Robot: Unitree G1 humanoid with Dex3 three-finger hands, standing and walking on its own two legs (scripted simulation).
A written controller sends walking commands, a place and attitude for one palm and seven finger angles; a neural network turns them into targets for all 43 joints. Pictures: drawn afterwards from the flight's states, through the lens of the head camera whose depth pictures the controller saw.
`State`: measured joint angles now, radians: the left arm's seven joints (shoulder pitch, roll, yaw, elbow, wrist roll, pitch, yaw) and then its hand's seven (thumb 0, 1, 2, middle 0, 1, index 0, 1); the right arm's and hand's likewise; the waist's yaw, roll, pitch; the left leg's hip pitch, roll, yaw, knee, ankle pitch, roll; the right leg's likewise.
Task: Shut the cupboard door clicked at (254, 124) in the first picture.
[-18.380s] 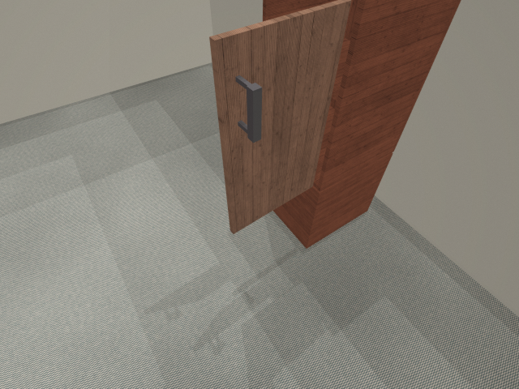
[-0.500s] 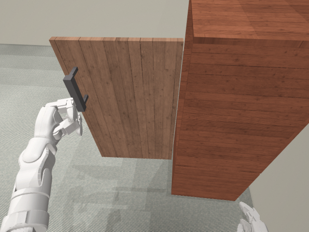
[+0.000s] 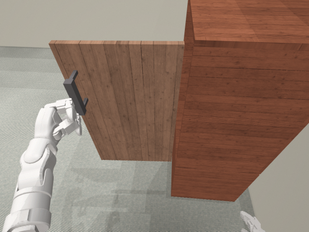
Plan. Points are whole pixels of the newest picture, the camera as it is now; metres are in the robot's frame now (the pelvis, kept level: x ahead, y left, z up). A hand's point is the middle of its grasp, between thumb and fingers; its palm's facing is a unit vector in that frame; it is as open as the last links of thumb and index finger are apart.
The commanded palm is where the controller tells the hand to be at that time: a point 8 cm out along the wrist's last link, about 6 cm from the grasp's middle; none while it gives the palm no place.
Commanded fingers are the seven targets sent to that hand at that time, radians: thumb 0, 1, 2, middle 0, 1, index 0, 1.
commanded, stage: bring the fist close to the handle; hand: left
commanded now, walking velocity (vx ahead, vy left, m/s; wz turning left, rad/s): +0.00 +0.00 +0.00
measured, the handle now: (78, 93) +0.46 +0.25 +0.12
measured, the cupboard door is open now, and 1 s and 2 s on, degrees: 93 85 72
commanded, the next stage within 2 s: push the door shut along its arc in 0.08 s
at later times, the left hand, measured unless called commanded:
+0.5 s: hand (80, 111) +0.38 +0.21 +0.13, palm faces -0.02 -1.00 -0.02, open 3.1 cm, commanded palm +0.36 +0.26 +0.12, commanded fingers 0.00 0.90 0.90 -1.30 -1.50 -1.30 -1.50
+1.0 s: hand (88, 98) +0.43 +0.21 +0.13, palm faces -0.14 -0.99 -0.03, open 3.2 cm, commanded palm +0.44 +0.24 +0.12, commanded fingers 0.00 0.90 0.90 -1.30 -1.50 -1.30 -1.50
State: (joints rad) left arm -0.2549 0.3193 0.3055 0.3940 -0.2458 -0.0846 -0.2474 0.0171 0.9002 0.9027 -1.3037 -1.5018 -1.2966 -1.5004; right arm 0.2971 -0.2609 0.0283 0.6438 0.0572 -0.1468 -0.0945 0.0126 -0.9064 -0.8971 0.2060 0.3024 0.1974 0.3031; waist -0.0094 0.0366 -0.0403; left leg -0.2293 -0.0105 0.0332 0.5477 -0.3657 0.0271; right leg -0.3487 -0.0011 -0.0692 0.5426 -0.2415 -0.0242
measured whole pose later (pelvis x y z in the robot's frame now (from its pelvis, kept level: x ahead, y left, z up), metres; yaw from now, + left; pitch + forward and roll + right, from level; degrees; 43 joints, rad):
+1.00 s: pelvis -0.02 +0.01 -0.01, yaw +2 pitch +9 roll -1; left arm -0.85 0.50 0.24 1.09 -0.23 -0.23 -0.45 0.02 0.90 0.90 -1.32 -1.50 -1.33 -1.50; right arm 0.37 -0.30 0.04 0.72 0.04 -0.10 -0.09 0.01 -0.91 -0.90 0.21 0.30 0.20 0.30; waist -0.09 0.01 -0.04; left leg -0.46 -0.03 0.00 0.68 -0.38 0.04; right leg -0.55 -0.03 -0.10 0.64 -0.25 -0.02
